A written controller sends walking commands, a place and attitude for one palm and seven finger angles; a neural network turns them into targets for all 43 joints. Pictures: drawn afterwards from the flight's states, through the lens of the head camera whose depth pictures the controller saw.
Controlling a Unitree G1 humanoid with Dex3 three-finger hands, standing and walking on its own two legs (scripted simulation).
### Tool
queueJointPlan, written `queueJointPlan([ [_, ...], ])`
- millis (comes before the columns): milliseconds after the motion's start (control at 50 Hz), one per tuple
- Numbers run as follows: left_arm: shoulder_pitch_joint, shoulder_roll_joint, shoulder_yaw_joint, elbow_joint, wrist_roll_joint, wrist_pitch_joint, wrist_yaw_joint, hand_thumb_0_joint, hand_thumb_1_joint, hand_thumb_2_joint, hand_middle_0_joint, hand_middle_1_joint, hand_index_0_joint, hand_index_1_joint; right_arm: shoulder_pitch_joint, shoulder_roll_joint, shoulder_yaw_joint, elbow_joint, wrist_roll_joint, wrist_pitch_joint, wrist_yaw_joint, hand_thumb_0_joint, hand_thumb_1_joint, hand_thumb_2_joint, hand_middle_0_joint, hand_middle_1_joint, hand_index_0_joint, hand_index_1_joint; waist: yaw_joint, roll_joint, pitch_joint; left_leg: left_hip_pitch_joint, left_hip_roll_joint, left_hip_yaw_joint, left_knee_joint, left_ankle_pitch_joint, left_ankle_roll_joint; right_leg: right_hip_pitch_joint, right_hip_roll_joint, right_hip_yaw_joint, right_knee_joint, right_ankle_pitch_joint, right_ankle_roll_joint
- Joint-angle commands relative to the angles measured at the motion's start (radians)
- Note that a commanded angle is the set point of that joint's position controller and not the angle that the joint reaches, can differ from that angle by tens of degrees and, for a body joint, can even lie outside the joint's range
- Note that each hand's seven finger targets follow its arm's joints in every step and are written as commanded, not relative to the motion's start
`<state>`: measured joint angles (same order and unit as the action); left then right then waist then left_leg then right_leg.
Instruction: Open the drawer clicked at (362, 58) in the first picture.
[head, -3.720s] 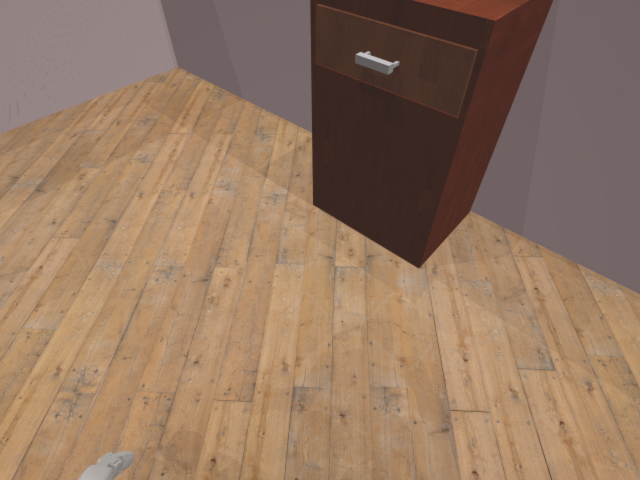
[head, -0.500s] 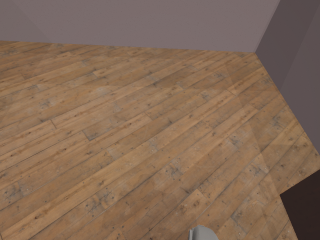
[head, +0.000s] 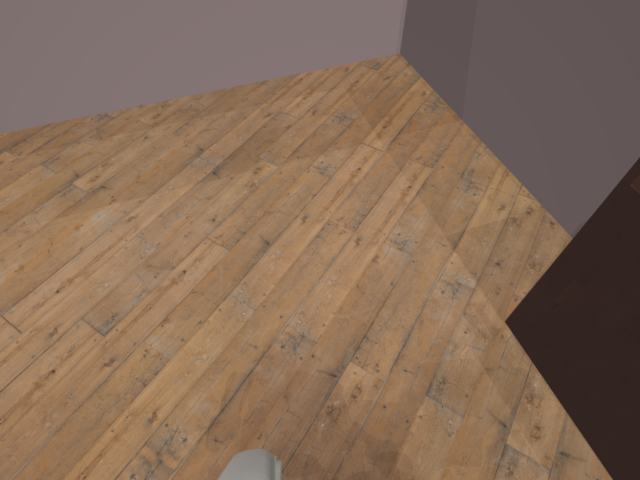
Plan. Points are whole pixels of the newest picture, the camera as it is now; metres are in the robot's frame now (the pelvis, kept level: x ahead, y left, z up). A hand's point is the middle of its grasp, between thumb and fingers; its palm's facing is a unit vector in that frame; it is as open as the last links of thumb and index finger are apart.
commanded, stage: turn to face it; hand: left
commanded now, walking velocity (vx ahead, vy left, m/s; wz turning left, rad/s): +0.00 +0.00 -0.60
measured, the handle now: out of the picture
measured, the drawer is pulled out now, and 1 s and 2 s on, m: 0.00 0.00 0.00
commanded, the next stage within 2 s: take the last steps up to it in 1.76 s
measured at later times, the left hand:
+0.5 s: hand out of the picture +0.11 +0.27 -0.17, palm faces -0.21 -0.95 -0.21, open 7.4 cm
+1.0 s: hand (241, 472) +0.15 +0.12 -0.13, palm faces -0.57 -0.77 -0.29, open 7.4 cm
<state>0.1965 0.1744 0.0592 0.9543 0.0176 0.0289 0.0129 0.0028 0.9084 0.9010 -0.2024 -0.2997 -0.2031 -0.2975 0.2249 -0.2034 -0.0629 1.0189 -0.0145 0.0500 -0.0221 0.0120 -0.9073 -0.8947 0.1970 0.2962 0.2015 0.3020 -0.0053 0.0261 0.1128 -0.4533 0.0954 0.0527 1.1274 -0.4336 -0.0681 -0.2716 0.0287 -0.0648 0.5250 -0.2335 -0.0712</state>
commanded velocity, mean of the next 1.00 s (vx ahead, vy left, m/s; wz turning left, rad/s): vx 0.00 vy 0.00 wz -0.60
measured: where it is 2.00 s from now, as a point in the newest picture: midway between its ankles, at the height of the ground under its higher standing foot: outside the picture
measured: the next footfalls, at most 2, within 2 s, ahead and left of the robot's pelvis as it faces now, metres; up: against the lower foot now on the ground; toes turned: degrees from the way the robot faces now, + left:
left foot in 0.34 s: +0.06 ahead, +0.16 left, +0.00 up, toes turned -10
right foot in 0.84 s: -0.07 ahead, -0.07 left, +0.00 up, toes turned -37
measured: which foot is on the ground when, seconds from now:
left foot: up 0.00-0.32, down 0.34-0.82, up 0.84-1.00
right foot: down 0.00-0.34, up 0.36-0.82, down 0.84-1.00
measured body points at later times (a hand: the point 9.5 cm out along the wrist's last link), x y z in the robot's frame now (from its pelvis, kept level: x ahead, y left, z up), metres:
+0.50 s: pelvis -0.01 +0.07 +0.01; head +0.02 +0.10 +0.45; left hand +0.12 +0.32 -0.15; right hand +0.02 -0.19 -0.11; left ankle +0.02 +0.17 -0.73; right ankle -0.05 -0.07 -0.64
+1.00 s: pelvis -0.07 +0.03 +0.00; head -0.06 -0.02 +0.45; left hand +0.18 +0.17 -0.11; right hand -0.20 -0.20 -0.16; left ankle +0.02 +0.18 -0.65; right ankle -0.10 -0.05 -0.73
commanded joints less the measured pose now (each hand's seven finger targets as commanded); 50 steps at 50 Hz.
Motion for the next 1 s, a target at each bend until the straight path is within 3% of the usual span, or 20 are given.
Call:
queueJointPlan([
  [0, 0.029, 0.196, 0.052, -0.061, 0.0, -0.025, 0.006, 0.0, 0.9, 0.9, -0.2, -0.3, -0.2, -0.3, 0.009, -0.068, -0.02, -0.081, -0.006, -0.016, -0.003, 0.0, -0.9, -0.9, 0.2, 0.3, 0.2, 0.3, 0.006, -0.116, -0.152, -0.055, 0.006, -0.04, -0.045, 0.066, -0.027, 0.097, -0.242, 0.294, -0.208, 0.312, -0.09],
  [200, 0.048, 0.244, 0.072, -0.079, 0.009, -0.005, -0.005, 0.0, 0.9, 0.9, -0.2, -0.3, -0.2, -0.3, -0.116, -0.093, -0.016, -0.167, 0.009, -0.032, -0.01, 0.0, -0.9, -0.9, 0.2, 0.3, 0.2, 0.3, 0.045, -0.203, -0.162, 0.06, -0.064, -0.042, -0.35, -0.011, -0.014, 0.077, -0.221, 0.458, -0.159, 0.334, -0.111],
  [240, 0.009, 0.25, 0.074, -0.092, 0.009, 0.001, -0.003, 0.0, 0.9, 0.9, -0.2, -0.3, -0.2, -0.3, -0.068, -0.095, -0.016, -0.164, 0.015, -0.04, -0.015, 0.0, -0.9, -0.9, 0.2, 0.3, 0.2, 0.3, 0.016, -0.211, -0.187, 0.142, -0.08, -0.044, -0.494, 0.017, -0.001, 0.063, -0.206, 0.478, -0.12, 0.369, -0.089],
  [280, -0.029, 0.228, 0.069, -0.109, -0.002, 0.008, -0.003, 0.0, 0.9, 0.9, -0.2, -0.3, -0.2, -0.3, 0.017, -0.116, -0.019, -0.141, 0.018, -0.052, -0.023, 0.0, -0.9, -0.9, 0.2, 0.3, 0.2, 0.3, -0.026, -0.17, -0.223, 0.374, -0.065, -0.033, -0.734, 0.178, 0.014, -0.061, -0.136, 0.437, -0.038, 0.279, -0.01],
  [300, -0.024, 0.175, 0.058, -0.132, -0.012, 0.012, -0.008, 0.0, 0.9, 0.9, -0.2, -0.3, -0.2, -0.3, 0.046, -0.188, -0.029, -0.14, 0.01, -0.061, -0.027, 0.0, -0.9, -0.9, 0.2, 0.3, 0.2, 0.3, -0.042, 0.035, -0.233, 0.498, 0.11, -0.205, -0.853, 0.15, 0.063, -0.224, -0.029, 0.339, 0.093, 0.046, 0.045],
  [320, -0.021, 0.142, 0.051, -0.152, -0.011, 0.012, -0.02, 0.0, 0.9, 0.9, -0.2, -0.3, -0.2, -0.3, 0.011, -0.271, -0.045, -0.167, 0.0, -0.057, -0.023, 0.0, -0.9, -0.9, 0.2, 0.3, 0.2, 0.3, -0.026, 0.28, -0.178, 0.474, 0.358, -0.424, -0.905, 0.274, 0.148, -0.377, 0.053, 0.165, 0.338, -0.337, 0.107],
  [340, -0.032, 0.185, 0.061, -0.143, 0.005, 0.015, -0.021, 0.0, 0.9, 0.9, -0.2, -0.3, -0.2, -0.3, -0.02, -0.264, -0.037, -0.188, -0.006, -0.051, -0.02, 0.0, -0.9, -0.9, 0.2, 0.3, 0.2, 0.3, -0.026, 0.185, -0.135, 0.347, 0.406, -0.413, -0.88, 0.344, 0.213, -0.349, -0.006, 0.16, 0.515, -0.342, 0.121],
  [360, 0.012, 0.195, 0.07, -0.116, 0.011, 0.026, -0.02, 0.0, 0.9, 0.9, -0.2, -0.3, -0.2, -0.3, -0.094, -0.197, -0.021, -0.2, -0.007, -0.052, -0.02, 0.0, -0.9, -0.9, 0.2, 0.3, 0.2, 0.3, 0.019, 0.176, -0.116, 0.257, 0.344, -0.318, -0.887, 0.296, 0.203, -0.312, -0.025, 0.174, 0.592, -0.274, 0.132],
  [380, 0.012, 0.202, 0.079, -0.098, 0.015, 0.03, -0.03, 0.0, 0.9, 0.9, -0.2, -0.3, -0.2, -0.3, -0.135, -0.167, -0.013, -0.215, -0.009, -0.056, -0.023, 0.0, -0.9, -0.9, 0.2, 0.3, 0.2, 0.3, 0.033, 0.132, -0.077, 0.226, 0.275, -0.237, -0.883, 0.321, 0.182, -0.304, -0.028, 0.15, 0.655, -0.222, 0.136],
  [440, 0.025, 0.168, 0.067, -0.092, 0.009, 0.037, -0.044, 0.0, 0.9, 0.9, -0.2, -0.3, -0.2, -0.3, -0.101, -0.157, -0.009, -0.209, -0.007, -0.062, -0.023, 0.0, -0.9, -0.9, 0.2, 0.3, 0.2, 0.3, 0.031, 0.127, -0.079, 0.287, 0.188, -0.08, -0.839, 0.451, 0.163, -0.318, -0.038, 0.101, 0.722, -0.138, 0.152],
  [640, -0.104, 0.123, 0.039, -0.136, 0.001, 0.041, -0.049, 0.0, 0.9, 0.9, -0.2, -0.3, -0.2, -0.3, 0.062, -0.192, -0.037, -0.138, -0.009, -0.059, -0.012, 0.0, -0.9, -0.9, 0.2, 0.3, 0.2, 0.3, -0.04, 0.168, -0.099, 0.392, 0.275, 0.001, -0.8, 0.522, 0.206, -0.231, -0.098, 0.006, 0.393, -0.213, 0.156],
  [720, -0.096, 0.115, 0.032, -0.136, -0.001, 0.025, -0.046, 0.0, 0.9, 0.9, -0.2, -0.3, -0.2, -0.3, 0.059, -0.218, -0.051, -0.123, -0.012, -0.054, -0.002, 0.0, -0.9, -0.9, 0.2, 0.3, 0.2, 0.3, -0.037, 0.198, -0.134, 0.385, 0.296, 0.05, -0.73, 0.566, 0.187, -0.126, -0.071, -0.033, 0.229, -0.221, 0.124],
  [760, -0.057, 0.132, 0.035, -0.125, -0.001, 0.012, -0.042, 0.0, 0.9, 0.9, -0.2, -0.3, -0.2, -0.3, 0.066, -0.219, -0.053, -0.12, -0.009, -0.052, 0.003, 0.0, -0.9, -0.9, 0.2, 0.3, 0.2, 0.3, -0.014, 0.164, -0.161, 0.331, 0.273, 0.102, -0.626, 0.559, 0.131, 0.011, -0.053, -0.047, 0.034, -0.093, 0.101],
  [780, 0.015, 0.168, 0.044, -0.106, 0.001, 0.001, -0.036, 0.0, 0.9, 0.9, -0.2, -0.3, -0.2, -0.3, 0.059, -0.205, -0.049, -0.125, -0.003, -0.05, 0.007, 0.0, -0.9, -0.9, 0.2, 0.3, 0.2, 0.3, 0.029, 0.082, -0.197, 0.238, 0.249, 0.154, -0.487, 0.47, 0.074, 0.173, -0.083, -0.01, -0.109, 0.05, 0.081],
  [800, 0.087, 0.291, 0.065, -0.087, 0.012, -0.016, -0.021, 0.0, 0.9, 0.9, -0.2, -0.3, -0.2, -0.3, 0.052, -0.13, -0.029, -0.156, 0.004, -0.043, 0.013, 0.0, -0.9, -0.9, 0.2, 0.3, 0.2, 0.3, 0.067, -0.26, -0.208, -0.035, 0.132, 0.202, -0.26, 0.019, 0.002, 0.354, -0.317, 0.291, -0.217, 0.287, 0.003],
  [820, 0.131, 0.361, 0.08, -0.074, -0.002, -0.009, -0.005, 0.0, 0.9, 0.9, -0.2, -0.3, -0.2, -0.3, -0.029, -0.106, -0.014, -0.204, -0.002, -0.032, 0.009, 0.0, -0.9, -0.9, 0.2, 0.3, 0.2, 0.3, 0.096, -0.343, -0.198, -0.172, 0.041, 0.098, -0.062, -0.224, -0.023, 0.302, -0.461, 0.48, -0.19, 0.597, -0.099],
  [840, 0.126, 0.337, 0.075, -0.079, -0.006, -0.005, 0.003, 0.0, 0.9, 0.9, -0.2, -0.3, -0.2, -0.3, -0.032, -0.123, -0.018, -0.203, 0.002, -0.023, -0.001, 0.0, -0.9, -0.9, 0.2, 0.3, 0.2, 0.3, 0.084, -0.239, -0.202, -0.169, 0.056, -0.012, 0.017, -0.171, -0.008, 0.263, -0.441, 0.397, -0.176, 0.534, -0.139],
  [860, 0.07, 0.292, 0.073, -0.086, -0.008, -0.003, 0.01, 0.0, 0.9, 0.9, -0.2, -0.3, -0.2, -0.3, -0.043, -0.125, -0.019, -0.194, 0.003, -0.016, 0.0, 0.0, -0.9, -0.9, 0.2, 0.3, 0.2, 0.3, 0.068, -0.25, -0.164, -0.162, 0.071, -0.033, 0.022, -0.098, -0.005, 0.188, -0.373, 0.361, -0.199, 0.403, -0.111],
  [920, -0.049, 0.225, 0.048, -0.124, -0.006, -0.011, 0.003, 0.0, 0.9, 0.9, -0.2, -0.3, -0.2, -0.3, -0.005, -0.139, -0.029, -0.147, -0.009, -0.013, 0.005, 0.0, -0.9, -0.9, 0.2, 0.3, 0.2, 0.3, 0.003, -0.19, -0.104, -0.132, 0.056, -0.041, 0.03, 0.065, -0.027, 0.101, -0.269, 0.284, -0.206, 0.317, -0.07],
  [980, -0.041, 0.232, 0.049, -0.124, -0.006, -0.019, 0.0, 0.0, 0.9, 0.9, -0.2, -0.3, -0.2, -0.3, 0.029, -0.13, -0.029, -0.13, -0.009, -0.012, 0.005, 0.0, -0.9, -0.9, 0.2, 0.3, 0.2, 0.3, -0.004, -0.162, -0.151, -0.104, 0.03, -0.032, -0.016, 0.101, -0.042, 0.138, -0.236, 0.272, -0.189, 0.329, -0.066],
])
